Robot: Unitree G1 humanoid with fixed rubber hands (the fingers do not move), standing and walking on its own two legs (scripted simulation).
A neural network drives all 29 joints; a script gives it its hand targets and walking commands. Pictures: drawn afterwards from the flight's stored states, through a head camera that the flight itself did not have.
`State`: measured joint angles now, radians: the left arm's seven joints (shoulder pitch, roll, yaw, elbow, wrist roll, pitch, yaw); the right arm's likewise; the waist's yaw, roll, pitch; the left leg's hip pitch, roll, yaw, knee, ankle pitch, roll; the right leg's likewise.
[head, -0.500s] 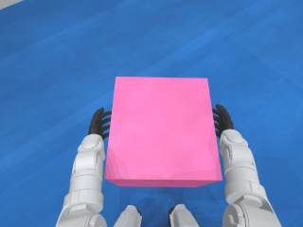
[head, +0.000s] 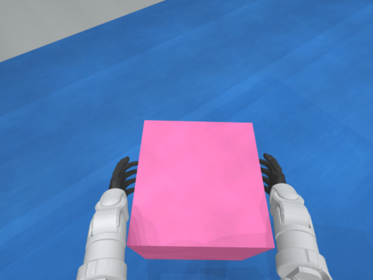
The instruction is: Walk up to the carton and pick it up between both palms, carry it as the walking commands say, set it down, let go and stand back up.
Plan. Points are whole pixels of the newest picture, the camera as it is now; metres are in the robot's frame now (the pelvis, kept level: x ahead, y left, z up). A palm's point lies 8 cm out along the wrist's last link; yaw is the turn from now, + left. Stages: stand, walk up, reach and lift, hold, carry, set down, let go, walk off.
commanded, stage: reach and lift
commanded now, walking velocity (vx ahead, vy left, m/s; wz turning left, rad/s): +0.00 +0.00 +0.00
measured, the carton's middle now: (196, 194) +0.35 +0.00 -0.11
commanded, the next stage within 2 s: hold in 1.72 s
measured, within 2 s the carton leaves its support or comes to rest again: neither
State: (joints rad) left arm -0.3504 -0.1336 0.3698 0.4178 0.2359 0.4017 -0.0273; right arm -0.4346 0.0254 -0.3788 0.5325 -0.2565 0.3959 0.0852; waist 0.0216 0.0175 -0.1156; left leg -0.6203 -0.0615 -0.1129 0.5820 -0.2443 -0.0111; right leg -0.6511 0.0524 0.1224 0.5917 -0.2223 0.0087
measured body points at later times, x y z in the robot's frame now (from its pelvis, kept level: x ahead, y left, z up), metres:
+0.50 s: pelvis +0.01 +0.00 +0.02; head +0.00 -0.01 +0.47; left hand +0.31 +0.18 +0.04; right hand +0.33 -0.18 +0.03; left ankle +0.01 +0.12 -0.72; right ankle +0.03 -0.12 -0.72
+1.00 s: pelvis +0.01 +0.00 +0.02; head -0.04 -0.01 +0.47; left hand +0.30 +0.18 +0.07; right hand +0.31 -0.18 +0.06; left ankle +0.01 +0.12 -0.72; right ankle +0.03 -0.12 -0.72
